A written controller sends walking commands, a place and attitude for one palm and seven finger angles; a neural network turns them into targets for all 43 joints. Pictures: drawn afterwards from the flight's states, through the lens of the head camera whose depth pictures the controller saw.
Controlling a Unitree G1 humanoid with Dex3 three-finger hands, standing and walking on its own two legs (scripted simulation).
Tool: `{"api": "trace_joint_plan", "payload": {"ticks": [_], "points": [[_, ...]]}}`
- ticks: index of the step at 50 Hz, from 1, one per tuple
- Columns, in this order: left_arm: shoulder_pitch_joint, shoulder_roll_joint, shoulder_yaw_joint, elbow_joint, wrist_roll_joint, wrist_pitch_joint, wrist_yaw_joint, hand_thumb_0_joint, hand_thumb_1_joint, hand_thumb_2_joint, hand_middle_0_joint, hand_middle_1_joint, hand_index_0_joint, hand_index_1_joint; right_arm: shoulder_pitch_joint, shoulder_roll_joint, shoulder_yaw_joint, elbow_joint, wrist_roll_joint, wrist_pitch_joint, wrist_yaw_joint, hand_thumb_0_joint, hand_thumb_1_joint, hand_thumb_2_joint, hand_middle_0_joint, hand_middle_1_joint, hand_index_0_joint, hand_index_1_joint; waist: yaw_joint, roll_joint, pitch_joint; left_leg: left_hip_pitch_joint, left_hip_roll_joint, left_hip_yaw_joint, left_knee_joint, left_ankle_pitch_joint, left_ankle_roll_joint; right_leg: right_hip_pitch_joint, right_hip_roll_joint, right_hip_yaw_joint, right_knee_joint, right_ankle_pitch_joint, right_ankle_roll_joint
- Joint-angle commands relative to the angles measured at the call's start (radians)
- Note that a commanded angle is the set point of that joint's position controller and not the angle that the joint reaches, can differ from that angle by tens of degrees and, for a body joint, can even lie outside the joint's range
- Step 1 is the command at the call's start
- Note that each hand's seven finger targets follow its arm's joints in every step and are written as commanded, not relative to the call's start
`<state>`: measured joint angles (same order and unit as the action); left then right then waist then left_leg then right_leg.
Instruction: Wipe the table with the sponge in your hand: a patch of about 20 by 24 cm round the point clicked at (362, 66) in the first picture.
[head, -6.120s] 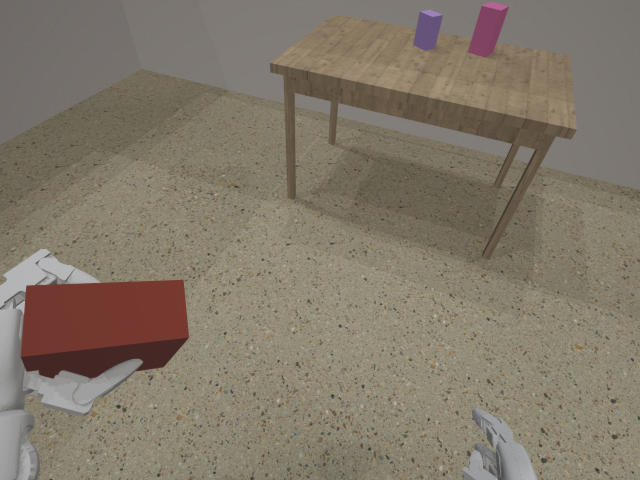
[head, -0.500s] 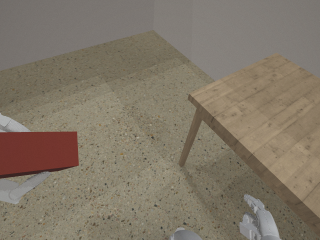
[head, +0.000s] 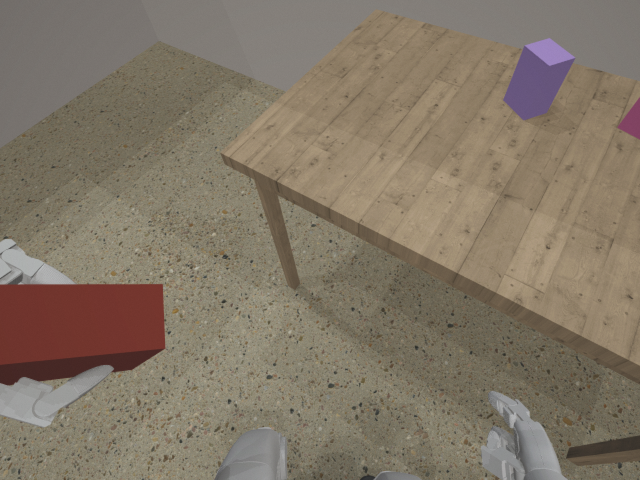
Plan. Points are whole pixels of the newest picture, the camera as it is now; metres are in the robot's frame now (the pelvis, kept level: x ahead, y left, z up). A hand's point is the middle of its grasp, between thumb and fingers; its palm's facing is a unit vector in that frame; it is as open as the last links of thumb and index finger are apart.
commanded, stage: turn to face it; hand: left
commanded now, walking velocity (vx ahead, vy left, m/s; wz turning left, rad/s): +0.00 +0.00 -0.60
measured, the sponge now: (98, 334) +0.23 +0.20 +0.14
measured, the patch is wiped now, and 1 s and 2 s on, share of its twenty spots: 0.00 0.00 0.00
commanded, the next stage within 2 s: take the last steps up to it in 1.56 s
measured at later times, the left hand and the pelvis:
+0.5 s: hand (104, 328) +0.23 +0.17 +0.18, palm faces +0.14 -0.90 -0.42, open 9.8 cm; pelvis -0.05 +0.00 +0.00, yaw -15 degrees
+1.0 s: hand (275, 364) +0.20 +0.04 +0.17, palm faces -0.25 -0.80 -0.54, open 9.8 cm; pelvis -0.11 -0.02 -0.01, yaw -35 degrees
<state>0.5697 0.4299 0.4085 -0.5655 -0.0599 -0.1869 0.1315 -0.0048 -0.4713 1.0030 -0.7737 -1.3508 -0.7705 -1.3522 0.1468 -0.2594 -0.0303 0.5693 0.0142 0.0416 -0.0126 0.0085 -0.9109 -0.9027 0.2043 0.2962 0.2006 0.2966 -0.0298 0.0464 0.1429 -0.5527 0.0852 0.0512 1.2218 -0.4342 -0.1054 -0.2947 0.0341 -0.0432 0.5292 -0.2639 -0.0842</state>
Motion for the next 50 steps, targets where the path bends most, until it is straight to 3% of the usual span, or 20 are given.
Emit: {"api": "trace_joint_plan", "payload": {"ticks": [1, 14, 19, 21, 22, 24, 25, 27, 29, 32, 35, 36, 37, 38, 39, 40, 42, 43, 45, 50], "points": [[-0.009, 0.167, 0.171, -0.166, -0.015, -0.071, 0.051, 0.000, 0.100, 1.300, -1.200, -1.600, -1.200, -1.600, -0.074, -0.042, -0.021, -0.159, -0.001, -0.033, -0.017, 0.000, -0.900, -0.900, 0.200, 0.300, 0.200, 0.300, 0.035, -0.109, -0.318, -0.088, 0.001, -0.052, -0.043, 0.062, 0.001, 0.347, -0.271, 0.281, -0.121, 0.740, -0.059], [-0.138, 0.158, 0.094, -0.153, -0.007, -0.053, 0.044, 0.000, 0.100, 1.300, -1.200, -1.600, -1.200, -1.600, -0.077, -0.075, -0.021, -0.201, 0.011, -0.018, -0.010, 0.000, -0.900, -0.900, 0.200, 0.300, 0.200, 0.300, 0.079, -0.136, -0.291, 0.115, -0.046, -0.070, -0.468, 0.023, 0.046, 0.224, -0.225, 0.486, -0.212, 0.394, -0.055], [-0.178, 0.147, 0.074, -0.163, -0.003, -0.048, 0.027, 0.000, 0.100, 1.300, -1.200, -1.600, -1.200, -1.600, -0.059, -0.060, -0.007, -0.213, 0.007, 0.001, 0.000, 0.000, -0.900, -0.900, 0.200, 0.300, 0.200, 0.300, 0.072, -0.114, -0.300, 0.266, -0.047, -0.074, -0.670, 0.038, 0.068, 0.124, -0.191, 0.537, -0.220, 0.250, -0.034], [-0.196, 0.144, 0.062, -0.167, 0.000, -0.051, 0.019, 0.000, 0.100, 1.300, -1.200, -1.600, -1.200, -1.600, -0.036, -0.055, -0.002, -0.212, 0.002, 0.005, 0.002, 0.000, -0.900, -0.900, 0.200, 0.300, 0.200, 0.300, 0.057, -0.080, -0.304, 0.424, -0.021, -0.061, -0.812, 0.115, 0.088, 0.014, -0.139, 0.508, -0.189, 0.140, 0.007], [-0.217, 0.143, 0.059, -0.179, 0.001, -0.054, 0.015, 0.000, 0.100, 1.300, -1.200, -1.600, -1.200, -1.600, -0.033, -0.063, -0.005, -0.216, -0.001, 0.005, 0.001, 0.000, -0.900, -0.900, 0.200, 0.300, 0.200, 0.300, 0.049, -0.022, -0.279, 0.498, 0.044, -0.108, -0.859, 0.121, 0.121, -0.094, -0.083, 0.473, -0.133, 0.060, 0.039], [-0.242, 0.162, 0.080, -0.223, 0.006, -0.060, 0.009, 0.000, 0.100, 1.300, -1.200, -1.600, -1.200, -1.600, -0.048, -0.077, -0.009, -0.238, 0.003, -0.011, -0.004, 0.000, -0.900, -0.900, 0.200, 0.300, 0.200, 0.300, 0.062, 0.173, -0.267, 0.573, 0.291, -0.280, -0.927, 0.323, 0.222, -0.279, 0.051, 0.264, 0.214, -0.183, 0.102], [-0.246, 0.166, 0.091, -0.220, 0.014, -0.064, 0.009, 0.000, 0.100, 1.300, -1.200, -1.600, -1.200, -1.600, -0.037, -0.059, -0.014, -0.245, 0.005, -0.029, -0.004, 0.000, -0.900, -0.900, 0.200, 0.300, 0.200, 0.300, 0.073, 0.175, -0.256, 0.522, 0.333, -0.252, -0.925, 0.444, 0.260, -0.293, 0.055, 0.180, 0.433, -0.214, 0.117], [-0.192, 0.146, 0.081, -0.192, 0.010, -0.058, 0.000, 0.000, 0.100, 1.300, -1.200, -1.600, -1.200, -1.600, -0.033, -0.044, -0.007, -0.225, -0.007, -0.049, -0.004, 0.000, -0.900, -0.900, 0.200, 0.300, 0.200, 0.300, 0.069, 0.196, -0.187, 0.353, 0.333, -0.163, -0.926, 0.414, 0.284, -0.254, -0.012, 0.122, 0.586, -0.194, 0.130], [-0.274, 0.104, 0.026, -0.261, 0.009, -0.055, -0.006, 0.000, 0.100, 1.300, -1.200, -1.600, -1.200, -1.600, -0.020, -0.053, -0.005, -0.217, 0.005, -0.069, 0.006, 0.000, -0.900, -0.900, 0.200, 0.300, 0.200, 0.300, 0.066, 0.163, -0.160, 0.398, 0.279, 0.003, -0.870, 0.538, 0.227, -0.234, -0.047, 0.067, 0.432, -0.175, 0.134], [-0.258, 0.084, 0.002, -0.204, 0.016, -0.040, 0.003, 0.000, 0.100, 1.300, -1.200, -1.600, -1.200, -1.600, 0.014, -0.075, -0.007, -0.206, 0.010, -0.102, 0.012, 0.000, -0.900, -0.900, 0.200, 0.300, 0.200, 0.300, 0.038, 0.187, -0.142, 0.402, 0.247, 0.045, -0.799, 0.628, 0.161, -0.092, -0.017, -0.028, 0.188, -0.125, 0.138], [-0.288, 0.112, 0.035, -0.170, 0.030, -0.036, 0.009, 0.000, 0.100, 1.300, -1.200, -1.600, -1.200, -1.600, 0.012, -0.092, -0.013, -0.193, 0.005, -0.119, 0.008, 0.000, -0.900, -0.900, 0.200, 0.300, 0.200, 0.300, 0.043, 0.133, -0.162, 0.333, 0.224, 0.067, -0.658, 0.528, 0.115, 0.088, 0.002, -0.066, 0.004, 0.021, 0.128], [-0.287, 0.131, 0.059, -0.157, 0.031, -0.040, 0.013, 0.000, 0.100, 1.300, -1.200, -1.600, -1.200, -1.600, 0.010, -0.084, -0.011, -0.192, 0.006, -0.120, 0.010, 0.000, -0.900, -0.900, 0.200, 0.300, 0.200, 0.300, 0.049, 0.084, -0.182, 0.295, 0.194, 0.085, -0.555, 0.446, 0.095, 0.157, -0.039, -0.014, -0.057, 0.128, 0.102], [-0.279, 0.170, 0.088, -0.152, 0.035, -0.047, 0.019, 0.000, 0.100, 1.300, -1.200, -1.600, -1.200, -1.600, 0.010, -0.062, -0.009, -0.195, 0.008, -0.117, 0.008, 0.000, -0.900, -0.900, 0.200, 0.300, 0.200, 0.300, 0.048, -0.111, -0.212, 0.202, 0.100, 0.118, -0.368, 0.245, 0.055, 0.222, -0.163, 0.197, -0.083, 0.397, 0.030], [-0.231, 0.216, 0.147, -0.150, 0.026, -0.052, 0.033, 0.000, 0.100, 1.300, -1.200, -1.600, -1.200, -1.600, -0.033, -0.037, 0.001, -0.212, 0.002, -0.115, 0.004, 0.000, -0.900, -0.900, 0.200, 0.300, 0.200, 0.300, 0.072, -0.319, -0.250, 0.044, -0.015, 0.072, -0.171, -0.174, 0.026, 0.267, -0.333, 0.472, -0.133, 0.698, -0.070], [-0.182, 0.201, 0.156, -0.126, 0.013, -0.042, 0.037, 0.000, 0.100, 1.300, -1.200, -1.600, -1.200, -1.600, -0.046, -0.043, -0.006, -0.207, 0.005, -0.106, 0.002, 0.000, -0.900, -0.900, 0.200, 0.300, 0.200, 0.300, 0.072, -0.317, -0.287, 0.060, 0.001, -0.039, -0.066, -0.191, 0.031, 0.211, -0.367, 0.502, -0.165, 0.606, -0.083], [-0.120, 0.200, 0.155, -0.162, 0.002, -0.042, 0.032, 0.000, 0.100, 1.300, -1.200, -1.600, -1.200, -1.600, -0.043, -0.041, -0.015, -0.208, 0.008, -0.089, 0.003, 0.000, -0.900, -0.900, 0.200, 0.300, 0.200, 0.300, 0.068, -0.246, -0.288, 0.063, 0.015, -0.081, -0.025, -0.151, 0.035, 0.187, -0.339, 0.508, -0.176, 0.452, -0.078], [-0.028, 0.194, 0.190, -0.235, -0.010, -0.063, 0.036, 0.000, 0.100, 1.300, -1.200, -1.600, -1.200, -1.600, -0.064, -0.016, 0.012, -0.189, -0.005, -0.055, 0.011, 0.000, -0.900, -0.900, 0.200, 0.300, 0.200, 0.300, 0.060, -0.106, -0.337, 0.023, 0.013, -0.086, -0.059, -0.061, 0.028, 0.252, -0.286, 0.406, -0.117, 0.439, -0.095], [-0.014, 0.188, 0.193, -0.272, -0.013, -0.071, 0.037, 0.000, 0.100, 1.300, -1.200, -1.600, -1.200, -1.600, -0.070, -0.017, 0.012, -0.189, -0.005, -0.043, 0.015, 0.000, -0.900, -0.900, 0.200, 0.300, 0.200, 0.300, 0.052, -0.083, -0.353, 0.043, 0.005, -0.071, -0.113, -0.040, 0.027, 0.249, -0.268, 0.372, -0.117, 0.435, -0.089], [0.012, 0.207, 0.221, -0.321, -0.018, -0.086, 0.045, 0.000, 0.100, 1.300, -1.200, -1.600, -1.200, -1.600, -0.076, -0.036, 0.002, -0.187, -0.006, -0.033, 0.017, 0.000, -0.900, -0.900, 0.200, 0.300, 0.200, 0.300, 0.047, -0.083, -0.389, 0.074, -0.006, -0.046, -0.248, -0.036, 0.023, 0.252, -0.253, 0.356, -0.123, 0.420, -0.088], [0.060, 0.176, 0.211, -0.262, -0.010, -0.068, 0.044, 0.000, 0.100, 1.300, -1.200, -1.600, -1.200, -1.600, -0.046, -0.056, -0.018, -0.171, 0.000, -0.032, 0.017, 0.000, -0.900, -0.900, 0.200, 0.300, 0.200, 0.300, 0.056, -0.153, -0.340, 0.202, -0.042, -0.032, -0.493, -0.038, 0.040, 0.099, -0.233, 0.441, -0.177, 0.175, -0.089]]}}
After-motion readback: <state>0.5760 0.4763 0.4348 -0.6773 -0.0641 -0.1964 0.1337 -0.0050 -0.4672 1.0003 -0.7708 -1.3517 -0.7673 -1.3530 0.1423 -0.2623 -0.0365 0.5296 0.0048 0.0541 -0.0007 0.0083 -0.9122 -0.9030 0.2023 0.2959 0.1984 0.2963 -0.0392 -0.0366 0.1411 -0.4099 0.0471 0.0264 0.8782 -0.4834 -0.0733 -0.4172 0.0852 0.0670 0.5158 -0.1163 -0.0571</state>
